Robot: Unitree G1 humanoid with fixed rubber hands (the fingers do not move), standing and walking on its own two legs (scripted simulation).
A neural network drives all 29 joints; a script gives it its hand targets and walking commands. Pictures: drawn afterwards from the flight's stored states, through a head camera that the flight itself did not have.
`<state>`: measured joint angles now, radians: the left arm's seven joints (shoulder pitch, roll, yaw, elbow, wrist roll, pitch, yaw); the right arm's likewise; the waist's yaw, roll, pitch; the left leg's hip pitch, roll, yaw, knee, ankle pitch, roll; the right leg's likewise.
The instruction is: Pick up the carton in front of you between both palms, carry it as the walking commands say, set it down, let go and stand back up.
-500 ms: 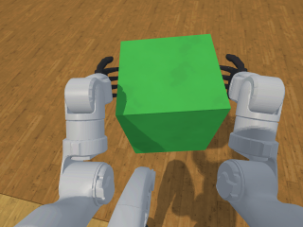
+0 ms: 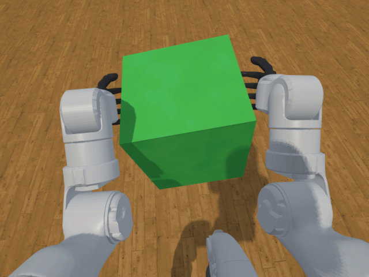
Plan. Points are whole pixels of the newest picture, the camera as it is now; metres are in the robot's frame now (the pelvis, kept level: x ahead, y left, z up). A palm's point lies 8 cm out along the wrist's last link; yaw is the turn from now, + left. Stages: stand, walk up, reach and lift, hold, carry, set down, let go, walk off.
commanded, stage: carry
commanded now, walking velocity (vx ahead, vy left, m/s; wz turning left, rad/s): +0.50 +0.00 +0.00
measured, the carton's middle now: (189, 122) +0.41 -0.03 +0.10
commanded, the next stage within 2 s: none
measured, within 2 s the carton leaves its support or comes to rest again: neither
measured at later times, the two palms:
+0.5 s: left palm (108, 51) +0.64 +0.15 +0.14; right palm (216, 35) +0.67 -0.14 +0.15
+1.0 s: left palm (118, 20) +0.88 +0.15 +0.10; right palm (202, 11) +0.90 -0.14 +0.11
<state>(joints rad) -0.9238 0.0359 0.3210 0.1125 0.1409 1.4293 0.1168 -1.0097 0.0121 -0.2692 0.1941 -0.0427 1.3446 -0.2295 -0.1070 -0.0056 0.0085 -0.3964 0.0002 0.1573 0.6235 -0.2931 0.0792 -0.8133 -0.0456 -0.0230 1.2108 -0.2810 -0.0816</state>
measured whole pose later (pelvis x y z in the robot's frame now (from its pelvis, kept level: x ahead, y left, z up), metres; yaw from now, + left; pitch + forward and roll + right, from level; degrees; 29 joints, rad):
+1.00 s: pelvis +0.61 +0.00 +0.01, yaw +3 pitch +4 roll -1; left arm -0.27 -0.16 0.11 -0.18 0.16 1.26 0.17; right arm -0.26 0.15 -0.15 -0.23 -0.16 1.19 -0.11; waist -0.01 0.03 -0.15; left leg -0.22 0.09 0.10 0.85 -0.47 -0.02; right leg -0.40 -0.03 -0.22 0.51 -0.17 -0.07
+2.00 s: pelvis +0.85 +0.03 +0.00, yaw +0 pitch +3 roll +0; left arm -0.26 -0.15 0.12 -0.18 0.14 1.26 0.20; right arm -0.25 0.15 -0.12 -0.19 -0.15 1.20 -0.13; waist 0.00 -0.01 -0.13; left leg -0.39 0.07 0.20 0.59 -0.24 0.03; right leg -0.16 -0.07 -0.14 0.55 -0.43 0.03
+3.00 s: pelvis +0.80 +0.02 +0.01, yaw +0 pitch +2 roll +0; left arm -0.24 -0.15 0.18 0.20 0.25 0.72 0.04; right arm -0.23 0.15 -0.19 0.20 -0.25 0.70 -0.03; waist 0.00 0.00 -0.11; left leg -0.42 0.09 0.18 0.52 -0.13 0.03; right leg -0.23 -0.05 -0.14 0.57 -0.37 -0.01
